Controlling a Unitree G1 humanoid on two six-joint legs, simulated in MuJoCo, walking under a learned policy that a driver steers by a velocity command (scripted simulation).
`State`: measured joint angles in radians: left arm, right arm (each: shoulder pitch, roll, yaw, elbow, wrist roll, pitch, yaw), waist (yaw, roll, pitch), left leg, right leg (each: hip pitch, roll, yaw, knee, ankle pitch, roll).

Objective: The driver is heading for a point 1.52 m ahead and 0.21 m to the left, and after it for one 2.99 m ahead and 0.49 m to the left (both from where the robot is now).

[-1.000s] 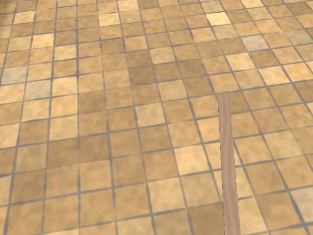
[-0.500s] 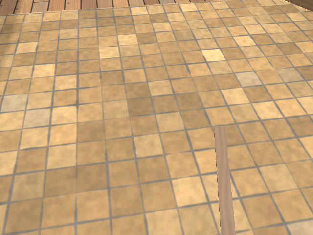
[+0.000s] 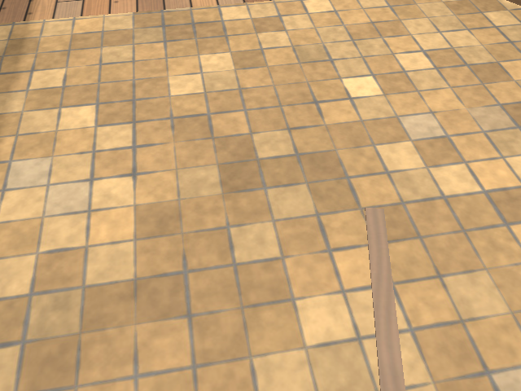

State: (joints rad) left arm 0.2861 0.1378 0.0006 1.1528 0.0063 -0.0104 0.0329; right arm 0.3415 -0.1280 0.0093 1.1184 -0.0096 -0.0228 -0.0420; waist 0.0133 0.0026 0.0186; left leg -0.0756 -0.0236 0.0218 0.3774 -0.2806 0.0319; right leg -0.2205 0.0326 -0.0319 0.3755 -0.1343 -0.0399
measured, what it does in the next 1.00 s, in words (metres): stands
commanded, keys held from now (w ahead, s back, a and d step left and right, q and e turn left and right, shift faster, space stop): no key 1.00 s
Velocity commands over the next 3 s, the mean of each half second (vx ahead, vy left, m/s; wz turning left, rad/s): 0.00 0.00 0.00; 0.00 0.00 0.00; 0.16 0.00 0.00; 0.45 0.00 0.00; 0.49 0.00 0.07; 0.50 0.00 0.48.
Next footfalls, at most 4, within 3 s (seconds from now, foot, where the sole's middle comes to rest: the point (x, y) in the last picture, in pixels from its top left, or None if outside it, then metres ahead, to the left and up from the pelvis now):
1.54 right None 0.24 -0.12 -0.78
2.06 left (255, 370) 0.59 0.05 -0.78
2.62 right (315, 268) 0.91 -0.12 -0.78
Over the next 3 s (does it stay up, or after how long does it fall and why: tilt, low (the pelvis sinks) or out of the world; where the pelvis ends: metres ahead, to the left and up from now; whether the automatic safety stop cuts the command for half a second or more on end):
stays up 0.91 -0.02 0.00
